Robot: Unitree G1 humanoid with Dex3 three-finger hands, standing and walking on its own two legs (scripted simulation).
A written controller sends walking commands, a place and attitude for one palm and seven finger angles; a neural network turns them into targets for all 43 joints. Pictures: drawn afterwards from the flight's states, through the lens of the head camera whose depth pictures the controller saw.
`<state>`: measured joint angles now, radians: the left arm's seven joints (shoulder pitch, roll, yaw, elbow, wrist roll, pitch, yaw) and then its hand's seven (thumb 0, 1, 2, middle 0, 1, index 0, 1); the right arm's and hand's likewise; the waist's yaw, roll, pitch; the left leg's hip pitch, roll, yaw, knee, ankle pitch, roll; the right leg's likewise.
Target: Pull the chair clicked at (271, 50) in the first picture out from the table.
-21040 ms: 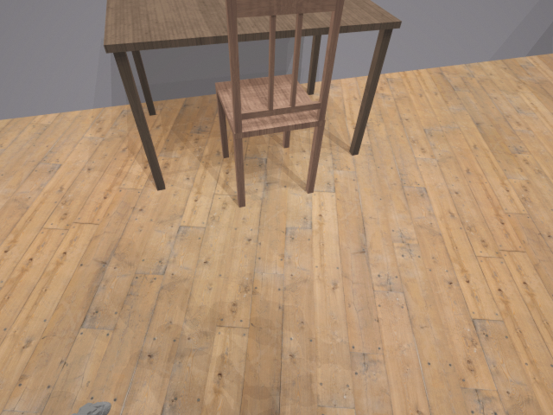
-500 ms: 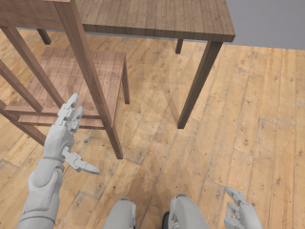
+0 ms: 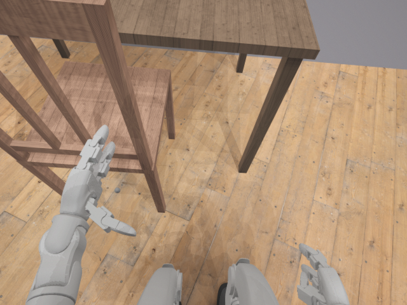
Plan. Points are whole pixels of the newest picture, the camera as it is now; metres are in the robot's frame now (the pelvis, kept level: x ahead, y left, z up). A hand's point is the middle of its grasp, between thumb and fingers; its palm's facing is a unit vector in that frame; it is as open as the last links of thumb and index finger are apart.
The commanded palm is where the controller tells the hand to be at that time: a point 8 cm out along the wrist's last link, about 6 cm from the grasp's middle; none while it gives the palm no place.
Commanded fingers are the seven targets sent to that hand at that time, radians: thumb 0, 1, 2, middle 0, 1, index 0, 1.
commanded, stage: aim the fingers beside a spindle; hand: left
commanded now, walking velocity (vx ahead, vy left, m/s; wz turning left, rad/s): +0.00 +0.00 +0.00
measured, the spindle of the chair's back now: (19, 103) +0.49 +0.40 +0.04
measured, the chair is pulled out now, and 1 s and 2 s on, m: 0.00 0.00 0.00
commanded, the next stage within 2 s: push the fingers through the gap in 0.34 s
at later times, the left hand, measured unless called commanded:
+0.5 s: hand (117, 187) +0.32 +0.17 +0.03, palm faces -0.08 -1.00 -0.06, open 16.9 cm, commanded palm +0.31 +0.23 +0.03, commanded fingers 0.00 -0.50 0.30 -0.06 -0.08 -0.06 -0.08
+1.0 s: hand (121, 165) +0.37 +0.18 +0.02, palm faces -0.07 -1.00 -0.04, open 16.9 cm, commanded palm +0.36 +0.23 +0.03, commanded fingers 0.00 -0.50 0.30 -0.06 -0.08 -0.06 -0.08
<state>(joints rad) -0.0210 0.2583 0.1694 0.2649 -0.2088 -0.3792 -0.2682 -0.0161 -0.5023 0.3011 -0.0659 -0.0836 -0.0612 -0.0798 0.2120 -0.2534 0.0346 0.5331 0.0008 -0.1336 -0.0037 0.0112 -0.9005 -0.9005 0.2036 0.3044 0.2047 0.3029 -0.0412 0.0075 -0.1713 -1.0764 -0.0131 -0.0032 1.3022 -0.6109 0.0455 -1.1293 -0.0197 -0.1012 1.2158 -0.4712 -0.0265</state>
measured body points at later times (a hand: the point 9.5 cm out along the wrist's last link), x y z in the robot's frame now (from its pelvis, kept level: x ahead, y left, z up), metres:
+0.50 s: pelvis +0.00 +0.00 +0.00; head +0.11 +0.02 +0.44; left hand +0.32 +0.23 +0.04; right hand +0.17 -0.24 -0.09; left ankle +0.00 +0.09 -0.62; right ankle +0.06 -0.11 -0.62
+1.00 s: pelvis +0.00 +0.00 +0.00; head +0.12 +0.01 +0.43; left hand +0.37 +0.23 +0.03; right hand +0.14 -0.25 -0.10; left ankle +0.00 +0.09 -0.62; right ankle +0.06 -0.11 -0.62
